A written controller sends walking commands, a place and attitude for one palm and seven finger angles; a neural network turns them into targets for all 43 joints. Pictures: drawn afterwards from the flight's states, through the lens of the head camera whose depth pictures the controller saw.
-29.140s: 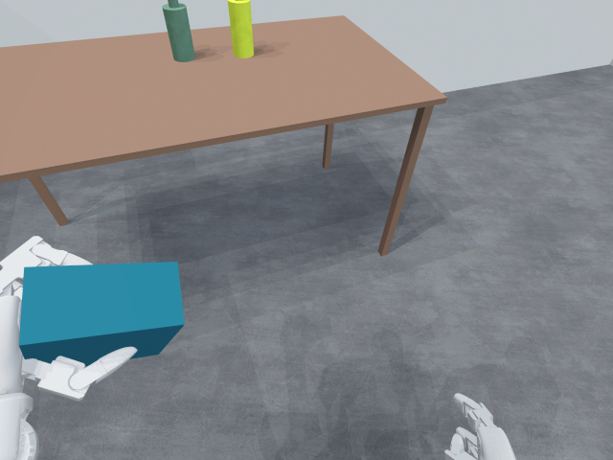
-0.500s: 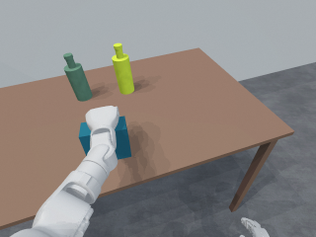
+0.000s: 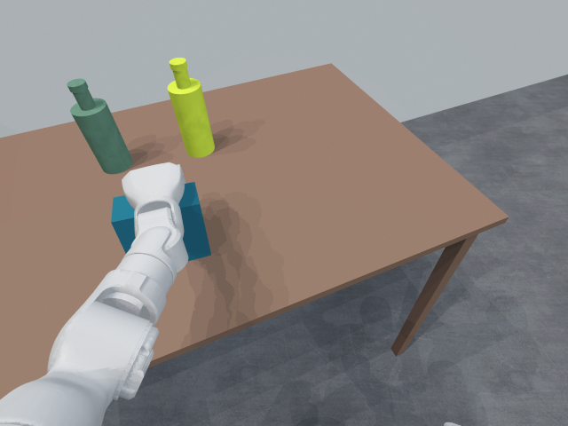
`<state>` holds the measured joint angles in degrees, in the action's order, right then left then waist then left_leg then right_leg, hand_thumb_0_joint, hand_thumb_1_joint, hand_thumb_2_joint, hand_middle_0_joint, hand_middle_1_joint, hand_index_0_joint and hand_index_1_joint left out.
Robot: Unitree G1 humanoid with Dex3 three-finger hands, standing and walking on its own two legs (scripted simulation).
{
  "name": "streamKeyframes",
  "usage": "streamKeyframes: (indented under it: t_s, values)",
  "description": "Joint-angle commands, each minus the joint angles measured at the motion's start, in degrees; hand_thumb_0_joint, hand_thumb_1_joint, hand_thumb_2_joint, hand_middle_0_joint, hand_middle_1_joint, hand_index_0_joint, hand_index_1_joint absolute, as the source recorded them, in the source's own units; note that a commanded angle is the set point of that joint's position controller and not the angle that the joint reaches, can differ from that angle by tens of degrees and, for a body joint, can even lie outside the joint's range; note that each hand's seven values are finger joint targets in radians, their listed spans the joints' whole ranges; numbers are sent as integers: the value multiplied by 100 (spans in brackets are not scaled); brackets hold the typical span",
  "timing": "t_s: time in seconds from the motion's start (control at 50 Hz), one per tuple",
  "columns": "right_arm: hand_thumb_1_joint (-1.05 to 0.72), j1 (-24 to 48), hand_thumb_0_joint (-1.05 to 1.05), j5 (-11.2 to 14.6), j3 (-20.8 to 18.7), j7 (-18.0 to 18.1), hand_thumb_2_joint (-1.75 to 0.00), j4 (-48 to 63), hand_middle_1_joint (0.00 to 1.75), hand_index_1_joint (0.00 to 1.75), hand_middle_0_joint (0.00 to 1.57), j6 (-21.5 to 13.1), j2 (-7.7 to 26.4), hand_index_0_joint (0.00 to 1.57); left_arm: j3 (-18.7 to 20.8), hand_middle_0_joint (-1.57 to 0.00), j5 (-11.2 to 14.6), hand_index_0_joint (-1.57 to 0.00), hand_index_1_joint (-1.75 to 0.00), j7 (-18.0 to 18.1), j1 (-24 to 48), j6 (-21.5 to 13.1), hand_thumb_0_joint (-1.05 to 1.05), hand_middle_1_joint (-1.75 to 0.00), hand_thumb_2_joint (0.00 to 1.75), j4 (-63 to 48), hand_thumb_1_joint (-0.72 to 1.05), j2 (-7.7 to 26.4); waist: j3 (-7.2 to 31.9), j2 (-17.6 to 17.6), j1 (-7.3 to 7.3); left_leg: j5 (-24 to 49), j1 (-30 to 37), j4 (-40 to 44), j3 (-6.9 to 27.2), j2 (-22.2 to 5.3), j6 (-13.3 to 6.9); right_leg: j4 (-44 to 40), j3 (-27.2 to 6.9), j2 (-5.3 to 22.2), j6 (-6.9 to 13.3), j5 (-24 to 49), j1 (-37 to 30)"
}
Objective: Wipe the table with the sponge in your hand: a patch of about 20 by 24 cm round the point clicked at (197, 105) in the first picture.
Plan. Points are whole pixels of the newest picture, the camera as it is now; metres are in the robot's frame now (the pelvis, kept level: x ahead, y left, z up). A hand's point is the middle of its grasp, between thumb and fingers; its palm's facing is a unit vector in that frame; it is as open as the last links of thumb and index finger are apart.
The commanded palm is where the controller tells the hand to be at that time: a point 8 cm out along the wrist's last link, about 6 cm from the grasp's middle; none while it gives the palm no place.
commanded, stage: wipe forward along the third lane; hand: left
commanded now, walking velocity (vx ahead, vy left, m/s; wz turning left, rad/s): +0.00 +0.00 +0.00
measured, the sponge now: (167, 236) +0.42 +0.21 +0.02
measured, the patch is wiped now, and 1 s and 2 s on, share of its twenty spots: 1.00 1.00 1.00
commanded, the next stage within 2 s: wipe back along the third lane in 0.50 s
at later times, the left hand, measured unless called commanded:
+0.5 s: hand (154, 190) +0.48 +0.23 +0.07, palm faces -0.07 +0.00 -1.00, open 10.2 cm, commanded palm +0.47 +0.22 +0.10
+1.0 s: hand (155, 193) +0.48 +0.23 +0.07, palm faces -0.02 +0.02 -1.00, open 10.2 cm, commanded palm +0.44 +0.21 +0.10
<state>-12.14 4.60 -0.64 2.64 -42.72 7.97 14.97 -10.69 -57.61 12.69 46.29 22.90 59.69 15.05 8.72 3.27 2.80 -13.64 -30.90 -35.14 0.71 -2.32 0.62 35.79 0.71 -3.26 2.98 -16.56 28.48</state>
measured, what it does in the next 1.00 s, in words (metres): stands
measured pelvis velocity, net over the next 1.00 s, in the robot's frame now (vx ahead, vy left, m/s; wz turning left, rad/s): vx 0.02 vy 0.04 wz -0.02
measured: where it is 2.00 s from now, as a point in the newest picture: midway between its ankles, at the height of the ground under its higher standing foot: outside the picture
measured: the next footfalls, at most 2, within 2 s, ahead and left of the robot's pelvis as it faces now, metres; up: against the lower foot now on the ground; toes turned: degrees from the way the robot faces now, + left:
none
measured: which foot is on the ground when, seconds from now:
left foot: down 0.00-1.00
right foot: down 0.00-1.00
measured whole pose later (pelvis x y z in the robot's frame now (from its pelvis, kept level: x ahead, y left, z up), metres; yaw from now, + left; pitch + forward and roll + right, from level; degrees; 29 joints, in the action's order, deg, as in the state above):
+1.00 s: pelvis +0.02 +0.04 +0.00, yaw -1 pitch +13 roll -2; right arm -14.0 3.9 -1.0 0.1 -43.4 8.4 12.7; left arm -13.3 -56.5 18.2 53.3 28.0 65.5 13.8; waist 10.2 2.5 3.9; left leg -15.8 -35.4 -37.7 -0.7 -1.1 -1.2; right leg 34.8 -0.8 -1.9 0.0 -16.7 31.5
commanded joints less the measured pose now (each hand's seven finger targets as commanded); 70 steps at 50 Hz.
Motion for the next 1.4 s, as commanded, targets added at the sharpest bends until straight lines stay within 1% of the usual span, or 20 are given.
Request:
streamKeyframes:
  t_s: [0.0, 0.08, 0.14, 0.24, 0.3, 0.42, 0.48, 0.56, 0.6, 0.68, 0.8, 0.82, 0.88, 0.9, 1.04, 1.08, 1.14, 1.28, 1.34, 1.38]
  values:
    - [-90, 362, 0, -23, -144, 31, -90, 672, 30, 30, 20, -229, 741, 20, 227, -120, -240, -120, -160, 193, 1956, 194, 0, -160, 130, -86, 10, 1538, 825, -900, 84, -146, 277, 219, -287, 301, -300, -887, -299, 197, -211, 476, -403]
    - [-90, 278, 0, -35, -156, 19, -90, 660, 30, 30, 20, -236, 731, 20, 159, -120, -333, -120, -160, 190, 2154, 216, 0, -160, 130, 78, 10, 1502, 916, -596, 119, -75, 365, 200, -275, 282, -294, -806, -211, 168, -184, 465, -248]
    - [-90, 219, 0, -43, -188, -14, -90, 658, 30, 30, 20, -239, 698, 20, 116, -120, -292, -120, -160, 186, 2352, 193, 0, -160, 130, 74, 10, 1294, 1248, -660, 164, 134, 486, 164, -255, 252, -293, -717, -143, 145, -179, 809, -322]
    - [-90, 82, 0, -84, -206, -17, -90, 627, 30, 30, 20, -217, 733, 20, 219, -120, -310, -120, -160, 215, 2431, 144, 0, -160, 130, 158, 10, 1381, 1475, -789, 195, 319, 426, 92, -248, 252, -297, -626, -107, 129, -185, 1202, -402]
    - [-90, 17, 0, -96, -202, -34, -90, 572, 30, 30, 20, -215, 762, 20, 157, -120, -353, -120, -160, 269, 2522, 196, 0, -160, 130, 374, 10, 1331, 1205, -751, 256, 201, 370, 103, -229, 228, -290, -631, -52, 113, -183, 948, -111]
    - [-90, -137, 0, -119, -212, -40, -90, 472, 30, 30, 20, -221, 790, 20, 254, -120, -431, -120, -160, 307, 3005, 271, 0, -160, 130, 582, 10, 1582, 1312, -504, 338, 219, 420, 72, -182, 188, -286, -569, 5, 72, -149, 753, 121]
    - [-90, -227, 0, -141, -243, -88, -90, 470, 30, 30, 20, -233, 768, 20, 73, -120, -487, -120, -160, 303, 3068, 266, 0, -160, 130, 667, 10, 1293, 1432, -261, 372, 396, 576, 18, -136, 154, -270, -465, 78, 19, -110, 785, 325]
    - [-90, -356, 0, -165, -267, -106, -90, 424, 30, 30, 20, -246, 806, 20, 164, -120, -480, -120, -160, 328, 3336, 256, 0, -160, 130, 797, 10, 1383, 1517, -438, 453, 357, 524, -16, -63, 116, -274, -410, 114, -16, -114, 703, 446]
    - [-90, -363, 0, -163, -271, -130, -90, 441, 30, 30, 20, -282, 772, 20, 10, -120, -417, -120, -160, 351, 3278, 270, 0, -160, 130, 815, 10, 1107, 1508, -373, 450, 252, 505, -7, -79, 116, -273, -414, 127, -22, -116, 601, 512]
    - [-90, -376, 0, -181, -306, -179, -90, 494, 30, 30, 20, -285, 748, 20, 81, -120, -298, -120, -160, 381, 2771, 227, 0, -160, 130, 790, 10, 930, 1761, -485, 274, 461, 593, -39, -57, 101, -262, -370, 163, -48, -94, 736, 347]
    - [-90, -147, 0, -126, -280, -232, -90, 538, 30, 30, 20, -235, 689, 20, -104, -120, -87, -120, -160, 415, 2311, 367, 0, -160, 130, 644, 10, 533, 1471, -454, 153, 338, 662, 107, -89, 94, -260, -502, 181, -40, -85, 614, 257]
    - [-90, -88, 0, -114, -267, -240, -90, 555, 30, 30, 20, -231, 666, 20, -302, -120, -37, -120, -160, 401, 2399, 412, 0, -160, 130, 553, 10, 303, 1403, -420, 192, 239, 694, 156, -107, 101, -258, -546, 188, -38, -95, 530, 289]
    - [-90, 15, 0, -89, -256, -236, -90, 543, 30, 30, 20, -195, 672, 20, -182, -120, 1, -120, -160, 397, 2333, 508, 0, -160, 130, 486, 10, 447, 1377, -395, 121, 275, 764, 206, -103, 105, -265, -568, 189, -24, -81, 553, 151]
    - [-90, 56, 0, -90, -257, -241, -90, 561, 30, 30, 20, -182, 644, 20, -281, -120, 24, -120, -160, 382, 2240, 546, 0, -160, 130, 465, 10, 289, 1388, -390, 102, 315, 796, 214, -124, 119, -264, -583, 194, -24, -78, 599, 96]
    - [-90, 434, 0, -57, -237, -254, -90, 751, 30, 30, 20, -50, 557, 20, -554, -120, 218, -120, -160, 216, 1638, 616, 0, -160, 130, -75, 10, -285, 1467, -543, -45, 816, 1142, 264, -136, 126, -267, -648, 213, -2, -44, 1131, -293]
    - [-90, 463, 0, -72, -230, -242, -90, 734, 30, 30, 20, 17, 606, 20, -467, -120, 189, -120, -160, 192, 1412, 657, 0, -160, 130, -140, 10, -131, 1347, -692, -49, 926, 1180, 236, -149, 142, -267, -661, 206, 8, -49, 1353, -390]
    - [-90, 698, 0, -55, -241, -267, -90, 894, 30, 30, 20, 88, 519, 20, -792, -120, 236, -120, -160, 110, 1055, 707, 0, -160, 130, -703, 10, -640, 1540, -638, -142, 1409, 1415, 222, -162, 160, -260, -615, 225, 20, -9, 1909, -644]
    - [-90, 1214, 0, -4, -161, -322, -90, 1078, 30, 30, 20, 327, 570, 20, -882, -120, 327, -120, -160, -89, 0, 1062, 0, -160, 130, -1613, 10, -566, 1282, -758, -344, 1863, 1579, 245, -191, 252, -256, -642, 224, 82, 37, 2741, -1166]
    - [-90, 1417, 0, 17, -155, -358, -90, 1179, 30, 30, 20, 382, 557, 20, -1165, -120, 320, -120, -160, -232, -242, 1137, 0, -160, 130, -2071, 10, -783, 1312, -859, -333, 2256, 1719, 200, -188, 254, -270, -579, 238, 109, 46, 3207, -1356]
    - [-90, 1515, 0, 32, -114, -369, -90, 1234, 30, 30, 20, 403, 565, 20, -1112, -120, 329, -120, -160, -296, -566, 1167, 0, -160, 130, -2339, 10, -630, 1245, -836, -389, 2323, 1764, 201, -191, 276, -269, -575, 202, 123, 49, 3359, -1452]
